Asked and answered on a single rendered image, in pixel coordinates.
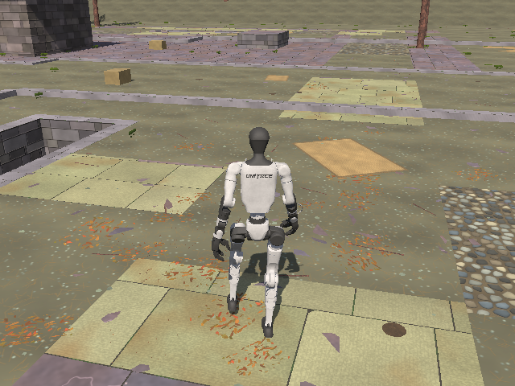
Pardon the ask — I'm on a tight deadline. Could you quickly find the left robot hand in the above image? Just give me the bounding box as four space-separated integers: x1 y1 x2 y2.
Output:
212 237 230 261

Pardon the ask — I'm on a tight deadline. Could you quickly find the robot left shin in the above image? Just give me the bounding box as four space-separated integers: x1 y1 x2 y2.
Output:
229 251 240 301

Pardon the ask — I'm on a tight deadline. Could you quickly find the robot left foot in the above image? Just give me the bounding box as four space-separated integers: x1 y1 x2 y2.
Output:
227 294 238 311

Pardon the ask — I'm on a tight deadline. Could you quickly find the robot left forearm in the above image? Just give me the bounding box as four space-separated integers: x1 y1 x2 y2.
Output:
213 195 231 239

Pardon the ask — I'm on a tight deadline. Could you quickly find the left robot upper arm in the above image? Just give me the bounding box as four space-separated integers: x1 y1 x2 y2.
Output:
223 162 242 208

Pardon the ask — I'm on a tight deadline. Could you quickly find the robot right forearm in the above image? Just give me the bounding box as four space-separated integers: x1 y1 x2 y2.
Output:
286 193 298 223

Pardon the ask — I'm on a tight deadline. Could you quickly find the right robot hand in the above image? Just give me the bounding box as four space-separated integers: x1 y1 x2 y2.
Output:
280 218 299 236

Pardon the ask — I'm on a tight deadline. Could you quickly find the right robot upper arm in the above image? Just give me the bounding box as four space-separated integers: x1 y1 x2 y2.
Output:
275 162 295 205

